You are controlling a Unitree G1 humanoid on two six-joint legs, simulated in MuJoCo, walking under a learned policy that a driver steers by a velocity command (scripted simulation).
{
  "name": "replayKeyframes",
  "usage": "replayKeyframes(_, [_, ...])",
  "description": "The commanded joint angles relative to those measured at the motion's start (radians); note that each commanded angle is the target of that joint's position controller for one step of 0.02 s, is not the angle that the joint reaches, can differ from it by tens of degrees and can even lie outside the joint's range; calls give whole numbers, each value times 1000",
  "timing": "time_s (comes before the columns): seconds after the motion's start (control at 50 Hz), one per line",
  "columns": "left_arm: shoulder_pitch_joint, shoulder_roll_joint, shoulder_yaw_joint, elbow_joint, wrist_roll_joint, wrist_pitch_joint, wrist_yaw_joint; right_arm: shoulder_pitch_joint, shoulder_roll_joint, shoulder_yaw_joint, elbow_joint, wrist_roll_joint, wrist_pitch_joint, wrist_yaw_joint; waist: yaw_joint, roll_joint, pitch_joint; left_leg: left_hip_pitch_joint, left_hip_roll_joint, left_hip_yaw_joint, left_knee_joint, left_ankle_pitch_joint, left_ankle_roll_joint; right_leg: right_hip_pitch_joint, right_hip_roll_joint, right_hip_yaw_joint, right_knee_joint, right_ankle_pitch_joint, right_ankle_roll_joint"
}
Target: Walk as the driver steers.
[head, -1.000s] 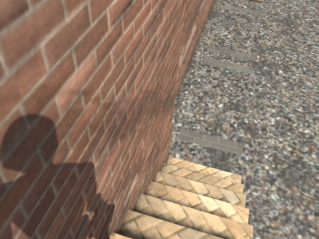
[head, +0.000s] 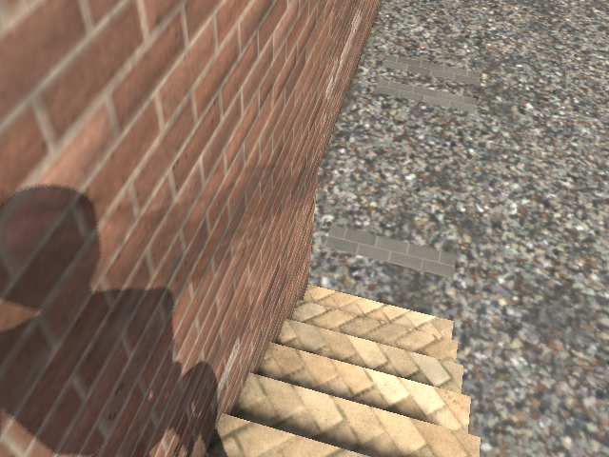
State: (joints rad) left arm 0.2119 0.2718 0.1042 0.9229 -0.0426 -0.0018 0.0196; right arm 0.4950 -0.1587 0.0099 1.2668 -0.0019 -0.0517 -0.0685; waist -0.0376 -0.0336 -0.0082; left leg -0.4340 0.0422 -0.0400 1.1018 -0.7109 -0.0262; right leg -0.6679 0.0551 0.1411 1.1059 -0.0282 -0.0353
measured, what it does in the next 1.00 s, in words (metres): goes down: right foot 0.20 m lower, then left foot 0.19 m lower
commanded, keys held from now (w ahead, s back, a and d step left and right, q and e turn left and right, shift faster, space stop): w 1.00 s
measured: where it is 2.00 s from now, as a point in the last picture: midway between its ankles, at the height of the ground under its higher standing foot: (366, 442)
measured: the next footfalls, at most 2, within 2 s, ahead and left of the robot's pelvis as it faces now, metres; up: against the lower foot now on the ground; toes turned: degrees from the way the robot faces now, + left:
right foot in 0.16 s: +0.12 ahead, -0.16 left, -0.20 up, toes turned +0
left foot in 0.56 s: +0.38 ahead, +0.07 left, -0.39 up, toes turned +1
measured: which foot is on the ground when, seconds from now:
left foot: down 0.00-0.16, up 0.18-0.54, down 0.56-1.00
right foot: up 0.00-0.14, down 0.16-0.54, up 0.56-1.00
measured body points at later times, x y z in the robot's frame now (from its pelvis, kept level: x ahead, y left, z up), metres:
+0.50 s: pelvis +0.23 -0.04 -0.21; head +0.21 -0.01 +0.24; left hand +0.16 +0.18 -0.38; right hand +0.40 -0.27 -0.30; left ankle +0.41 +0.08 -0.92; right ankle +0.08 -0.16 -0.85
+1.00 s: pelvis +0.43 -0.14 -0.42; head +0.43 -0.09 +0.03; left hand +0.61 +0.09 -0.54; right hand +0.38 -0.39 -0.54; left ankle +0.34 +0.07 -1.05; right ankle +0.51 -0.32 -1.14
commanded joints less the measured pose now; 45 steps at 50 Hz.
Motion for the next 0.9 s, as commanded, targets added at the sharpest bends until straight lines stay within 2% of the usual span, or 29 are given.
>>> replayKeyframes(0.02, [-20,-84,-37,-91,13,27,-62,-153,-144,-9,-124,15,-3,-46,84,81,54,-374,64,-102,-298,127,156,370,-2,-148,-365,250,59])
replayKeyframes(0.06, [83,-46,-24,-42,6,33,-63,-179,-193,-36,-155,16,-13,-35,118,136,8,-379,100,-131,-172,92,153,483,-13,-134,-256,334,60])
replayKeyframes(0.12, [331,32,11,53,20,46,-26,-167,-120,-42,-179,22,1,5,178,152,24,-325,85,-118,108,223,120,588,-12,-205,-354,163,9])
replayKeyframes(0.14, [467,50,28,104,36,27,-27,-180,-124,-53,-169,19,-3,18,251,129,-20,-333,52,-44,357,360,87,768,-45,-227,-548,260,-32])
replayKeyframes(0.16, [661,74,42,156,53,0,-22,-216,-123,-64,-183,7,-14,19,365,-48,3,-426,-77,70,904,362,44,897,-76,-186,-777,291,-103])
replayKeyframes(0.18, [658,36,8,178,40,-23,-20,-219,-45,-52,-226,-25,-27,10,311,-175,107,-761,-170,24,1314,-15,58,949,-192,31,-709,476,-143])
replayKeyframes(0.2, [519,69,-24,153,42,-45,-34,-44,7,-32,-279,22,-60,25,91,-289,97,-936,-145,-102,1258,78,74,955,-298,181,-497,845,-202])
replayKeyframes(0.24, [460,33,-34,202,73,-70,-49,-107,-11,-26,-295,66,-81,38,34,-79,64,-1045,16,-169,817,301,99,801,-469,456,-575,84,-265])
replayKeyframes(0.26, [292,9,-59,158,103,-75,-47,-187,-46,-25,-303,55,-60,26,-1,25,95,-961,60,-170,712,363,78,571,-494,544,-649,-125,-265])
replayKeyframes(0.28, [56,7,-87,63,101,-79,-13,-255,-111,-36,-346,23,-26,21,-82,79,188,-693,59,-139,401,515,28,172,-407,403,-714,-188,-235])
replayKeyframes(0.32, [55,102,-57,89,120,-74,23,-152,-101,-46,-306,-49,15,37,-112,9,76,-281,34,-93,310,828,-16,-33,-307,282,-692,-229,-236])
replayKeyframes(0.36, [93,18,-75,121,47,-84,58,-222,-160,-50,-366,-1,11,45,-72,-27,203,-506,47,-119,4,999,-2,146,-186,161,-576,-439,-170])
replayKeyframes(0.38, [187,-14,-80,146,14,-96,67,-361,-142,-28,-410,-33,-12,68,12,-21,179,-389,50,-75,-228,1251,15,164,-157,139,-534,-522,-160])
replayKeyframes(0.42, [195,18,-65,154,23,-79,58,-405,-85,-18,-426,-44,-16,93,43,-11,118,27,-11,18,-459,1390,12,-11,-99,-4,-470,-536,-125])
replayKeyframes(0.48, [182,1,-44,150,19,-65,13,-183,-147,-53,-352,9,20,86,2,-89,60,196,21,-5,-592,1318,-14,195,-67,-44,-217,-498,-91])
replayKeyframes(0.54, [29,-23,-33,106,-6,-45,-21,274,-225,-101,-180,-2,25,92,-216,32,-9,456,115,27,-816,1268,61,278,37,-95,628,-137,-2])
replayKeyframes(0.56, [146,-108,-50,114,-9,-20,-19,334,-196,-79,-149,-38,-6,94,-167,272,15,680,150,-14,-655,1565,16,-54,172,-83,891,-855,25])
replayKeyframes(0.58, [375,-154,-47,107,-19,-12,-10,318,-254,-71,-127,-22,-26,99,-25,416,41,673,253,-235,-461,1675,91,-246,170,105,1011,-868,22])
replayKeyframes(0.6, [431,-123,-49,98,-18,-6,-4,267,-298,-84,-144,3,-24,100,15,351,20,636,380,-393,-463,1528,255,-345,148,145,1093,-766,36])
replayKeyframes(0.62, [374,-34,-29,51,-8,0,1,145,-218,-56,-193,16,-36,104,30,157,21,489,347,-292,-503,1344,251,-319,110,210,911,-515,-5])
replayKeyframes(0.64, [229,-17,-36,-40,-8,20,18,-13,-221,-57,-177,5,-33,76,100,126,-39,358,366,-343,-634,948,243,-267,60,180,852,-299,-12])
replayKeyframes(0.66, [125,-15,-49,-129,-19,55,38,-131,-286,-69,-203,10,-35,31,122,258,68,125,494,-555,-725,857,324,-223,3,212,657,-223,38])
replayKeyframes(0.68, [22,47,-45,-180,6,80,40,-241,-191,-22,-241,2,-43,-4,113,97,140,-56,436,-464,-668,843,320,-137,-29,265,476,-90,98])
replayKeyframes(0.7, [25,6,-48,-176,7,92,28,-238,-158,-7,-254,-18,-44,-19,112,59,109,-112,336,-359,-641,763,275,4,-40,243,328,-23,119])
replayKeyframes(0.74, [45,-63,-66,-165,20,95,20,-239,-247,-24,-278,-48,-53,-21,126,137,69,-139,289,-283,-605,850,252,155,-38,171,261,85,146])
replayKeyframes(0.76, [50,-7,-46,-170,19,86,16,-173,-267,-39,-284,-32,-60,-17,101,170,51,-93,246,-227,-551,796,244,136,-9,134,235,178,155])
replayKeyframes(0.8, [-29,44,-22,-187,10,62,-17,-2,-170,-51,-254,11,-49,-37,15,202,49,112,232,-257,-453,509,224,-62,-22,181,115,278,146])
replayKeyframes(0.82, [-50,39,-15,-191,7,62,-28,34,-115,-37,-265,8,-32,-50,6,183,93,94,203,-261,-428,373,216,-73,-20,180,13,313,143])
replayKeyframes(0.9, [-192,-46,-48,-250,24,36,-93,-4,-144,-58,-328,26,20,-91,-56,187,127,-24,139,-168,-310,207,176,120,-89,0,-487,436,135])
Keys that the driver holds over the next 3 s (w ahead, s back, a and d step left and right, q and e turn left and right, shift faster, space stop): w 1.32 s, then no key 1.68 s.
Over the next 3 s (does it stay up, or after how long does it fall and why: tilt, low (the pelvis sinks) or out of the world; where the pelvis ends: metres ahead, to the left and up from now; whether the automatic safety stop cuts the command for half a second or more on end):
stays up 0.79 -0.29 -0.69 its command is cut before an obstacle after 0.6 s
